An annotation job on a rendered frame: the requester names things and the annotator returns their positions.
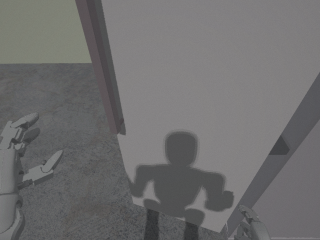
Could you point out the handle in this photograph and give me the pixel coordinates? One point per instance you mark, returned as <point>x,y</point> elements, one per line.
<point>92,32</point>

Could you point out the right robot hand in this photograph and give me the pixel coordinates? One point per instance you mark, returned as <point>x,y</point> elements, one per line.
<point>256,230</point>

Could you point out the left robot forearm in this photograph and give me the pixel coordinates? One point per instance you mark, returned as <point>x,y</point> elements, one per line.
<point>12,219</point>

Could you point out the fridge door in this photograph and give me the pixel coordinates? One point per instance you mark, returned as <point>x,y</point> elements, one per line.
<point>205,88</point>

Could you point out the left robot hand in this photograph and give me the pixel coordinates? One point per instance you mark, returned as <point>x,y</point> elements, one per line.
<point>13,147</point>

